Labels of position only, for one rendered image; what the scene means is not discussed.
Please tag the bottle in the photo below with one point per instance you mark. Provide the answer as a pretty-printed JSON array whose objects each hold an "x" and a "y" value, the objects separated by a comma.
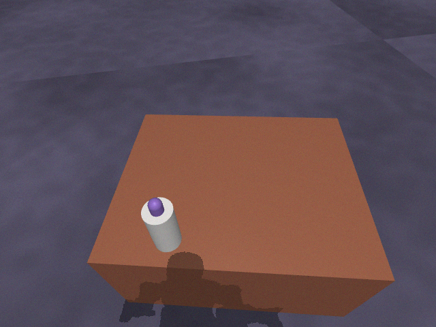
[{"x": 160, "y": 220}]

